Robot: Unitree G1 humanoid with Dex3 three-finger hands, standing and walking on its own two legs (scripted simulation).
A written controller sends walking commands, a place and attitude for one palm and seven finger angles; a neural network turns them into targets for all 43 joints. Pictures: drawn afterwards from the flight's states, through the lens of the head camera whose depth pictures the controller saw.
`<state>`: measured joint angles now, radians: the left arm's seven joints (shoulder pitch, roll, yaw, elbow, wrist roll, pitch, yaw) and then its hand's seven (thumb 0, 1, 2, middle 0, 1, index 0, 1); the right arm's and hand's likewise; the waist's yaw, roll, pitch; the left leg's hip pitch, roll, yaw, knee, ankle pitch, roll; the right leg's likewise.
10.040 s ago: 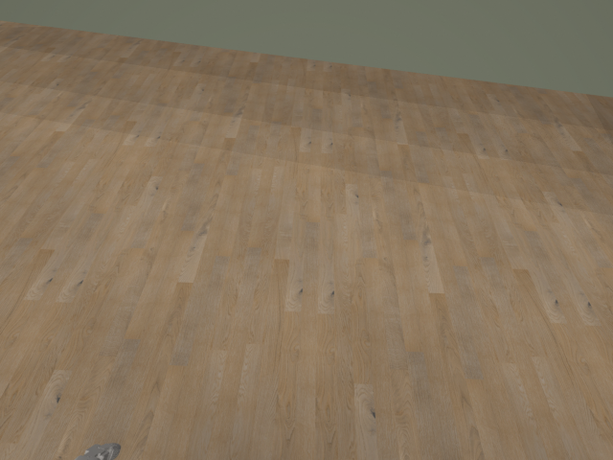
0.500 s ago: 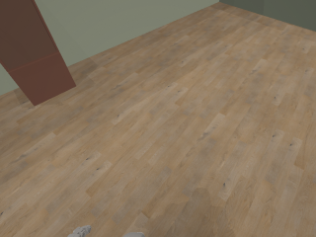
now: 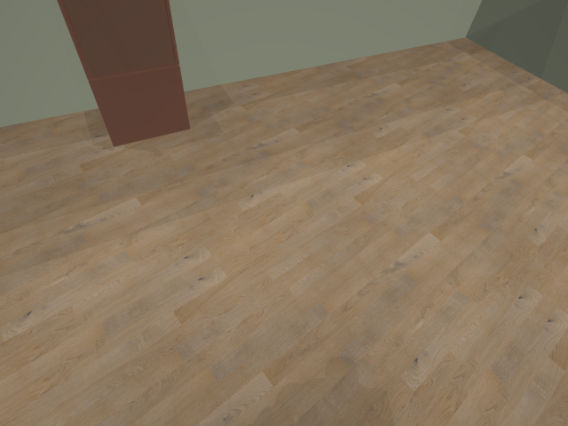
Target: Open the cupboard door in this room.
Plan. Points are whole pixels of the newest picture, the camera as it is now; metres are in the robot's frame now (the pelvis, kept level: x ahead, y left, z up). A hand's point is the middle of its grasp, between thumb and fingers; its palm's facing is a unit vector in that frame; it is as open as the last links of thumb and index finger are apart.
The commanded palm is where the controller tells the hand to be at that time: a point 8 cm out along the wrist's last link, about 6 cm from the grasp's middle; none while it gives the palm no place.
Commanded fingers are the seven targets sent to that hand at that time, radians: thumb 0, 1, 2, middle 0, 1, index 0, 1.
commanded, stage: turn or walk to find it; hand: left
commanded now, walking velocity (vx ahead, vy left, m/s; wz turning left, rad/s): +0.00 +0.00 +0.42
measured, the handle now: out of the picture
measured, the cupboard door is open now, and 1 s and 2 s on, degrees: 0 0 0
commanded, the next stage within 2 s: stand and wait in 0.38 s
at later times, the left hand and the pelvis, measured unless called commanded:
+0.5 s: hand out of the picture -0.03 +0.16 -0.16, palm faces +0.20 -0.95 -0.24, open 7.4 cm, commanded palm none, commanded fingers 0.00 0.90 0.90 -0.20 -0.30 -0.20 -0.30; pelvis -0.04 -0.03 +0.00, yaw +10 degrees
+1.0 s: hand out of the picture -0.10 +0.16 -0.18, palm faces +0.22 -0.95 -0.20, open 7.4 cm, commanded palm none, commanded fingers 0.00 0.90 0.90 -0.20 -0.30 -0.20 -0.30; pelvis -0.06 -0.01 +0.00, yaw +12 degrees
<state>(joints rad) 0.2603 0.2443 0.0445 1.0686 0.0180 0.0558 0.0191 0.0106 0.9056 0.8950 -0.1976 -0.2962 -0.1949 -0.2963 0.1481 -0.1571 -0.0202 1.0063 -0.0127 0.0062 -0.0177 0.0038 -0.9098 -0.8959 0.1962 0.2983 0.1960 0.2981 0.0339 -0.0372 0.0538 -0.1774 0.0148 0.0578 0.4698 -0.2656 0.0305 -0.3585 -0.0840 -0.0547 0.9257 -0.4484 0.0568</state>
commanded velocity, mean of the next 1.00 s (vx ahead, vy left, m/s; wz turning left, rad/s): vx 0.00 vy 0.00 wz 0.21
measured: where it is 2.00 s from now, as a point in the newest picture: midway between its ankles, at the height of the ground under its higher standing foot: outside the picture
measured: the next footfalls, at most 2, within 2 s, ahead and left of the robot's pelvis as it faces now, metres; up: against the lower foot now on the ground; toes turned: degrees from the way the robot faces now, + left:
right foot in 0.22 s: +0.02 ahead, -0.13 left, +0.00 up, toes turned -2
left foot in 0.62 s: -0.05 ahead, +0.12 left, +0.00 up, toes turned +15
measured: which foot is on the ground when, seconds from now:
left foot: down 0.00-0.24, up 0.26-0.60, down 0.62-1.00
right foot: up 0.00-0.20, down 0.22-0.62, up 0.64-0.86, down 0.88-1.00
